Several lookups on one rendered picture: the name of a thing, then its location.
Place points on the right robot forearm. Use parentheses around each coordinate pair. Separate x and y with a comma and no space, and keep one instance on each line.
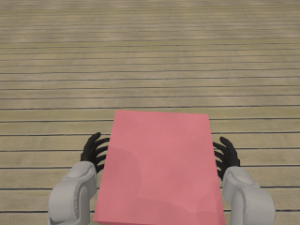
(250,205)

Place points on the left robot hand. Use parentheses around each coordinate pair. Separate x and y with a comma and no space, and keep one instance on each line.
(91,150)

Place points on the left robot forearm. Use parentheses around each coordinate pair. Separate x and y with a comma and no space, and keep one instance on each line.
(69,201)

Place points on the right robot hand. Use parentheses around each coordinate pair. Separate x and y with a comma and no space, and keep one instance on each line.
(229,159)

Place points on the carton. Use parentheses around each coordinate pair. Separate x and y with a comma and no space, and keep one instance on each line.
(160,169)

